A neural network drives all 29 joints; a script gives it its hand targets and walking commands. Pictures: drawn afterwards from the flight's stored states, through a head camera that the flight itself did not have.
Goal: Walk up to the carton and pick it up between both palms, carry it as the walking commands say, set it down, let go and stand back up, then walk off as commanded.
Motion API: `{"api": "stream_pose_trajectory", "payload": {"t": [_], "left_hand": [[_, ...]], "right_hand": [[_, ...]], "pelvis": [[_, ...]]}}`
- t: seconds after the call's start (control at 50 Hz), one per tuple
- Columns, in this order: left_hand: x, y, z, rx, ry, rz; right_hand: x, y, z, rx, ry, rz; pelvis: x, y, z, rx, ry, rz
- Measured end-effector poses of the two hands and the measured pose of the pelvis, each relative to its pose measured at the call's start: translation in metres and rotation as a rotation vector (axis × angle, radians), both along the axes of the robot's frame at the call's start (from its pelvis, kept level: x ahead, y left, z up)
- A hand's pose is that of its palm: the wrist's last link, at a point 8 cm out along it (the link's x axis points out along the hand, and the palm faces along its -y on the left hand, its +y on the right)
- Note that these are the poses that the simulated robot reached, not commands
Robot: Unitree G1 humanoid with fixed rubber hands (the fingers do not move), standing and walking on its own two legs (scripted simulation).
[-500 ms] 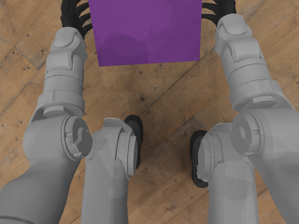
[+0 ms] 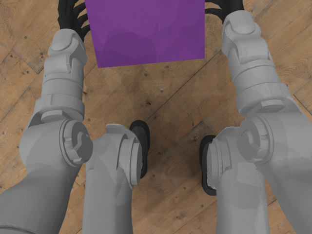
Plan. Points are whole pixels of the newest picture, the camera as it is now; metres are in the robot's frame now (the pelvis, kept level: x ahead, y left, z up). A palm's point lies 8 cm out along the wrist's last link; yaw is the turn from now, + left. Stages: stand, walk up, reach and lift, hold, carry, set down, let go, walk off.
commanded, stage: set down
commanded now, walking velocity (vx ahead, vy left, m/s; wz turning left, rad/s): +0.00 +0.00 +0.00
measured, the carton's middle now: (151, 28) +0.54 +0.08 -0.25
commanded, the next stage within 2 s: none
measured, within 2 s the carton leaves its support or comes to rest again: rests again in 0.56 s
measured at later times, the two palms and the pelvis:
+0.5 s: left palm (78, 43) +0.49 +0.23 -0.17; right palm (234, 23) +0.53 -0.10 -0.18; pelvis +0.00 +0.00 +0.01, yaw +0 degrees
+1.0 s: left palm (69, 47) +0.48 +0.25 -0.17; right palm (256, 18) +0.54 -0.14 -0.17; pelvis -0.01 +0.00 +0.00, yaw +0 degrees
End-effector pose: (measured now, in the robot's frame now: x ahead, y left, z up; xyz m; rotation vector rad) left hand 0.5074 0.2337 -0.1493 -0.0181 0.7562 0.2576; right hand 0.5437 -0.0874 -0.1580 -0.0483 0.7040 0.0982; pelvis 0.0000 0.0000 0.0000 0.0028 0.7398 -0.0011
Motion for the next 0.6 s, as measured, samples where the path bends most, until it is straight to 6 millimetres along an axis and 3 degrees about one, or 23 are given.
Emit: {"api": "stream_pose_trajectory", "payload": {"t": [0.42, 0.52, 0.6], "left_hand": [[-0.005, 0.000, -0.004, 0.006, -0.046, 0.022], [-0.025, 0.001, -0.025, 0.014, 0.034, 0.009], [-0.030, 0.009, -0.029, 0.035, 0.034, 0.024]], "right_hand": [[-0.002, -0.003, -0.006, -0.040, -0.009, 0.030], [-0.017, -0.019, -0.023, -0.086, 0.039, 0.001], [-0.020, -0.032, -0.029, -0.100, 0.037, -0.014]], "pelvis": [[0.000, 0.001, 0.003, -0.005, -0.027, 0.007], [-0.002, 0.002, 0.008, -0.007, -0.032, 0.006], [-0.004, 0.003, 0.008, -0.006, -0.041, 0.003]]}}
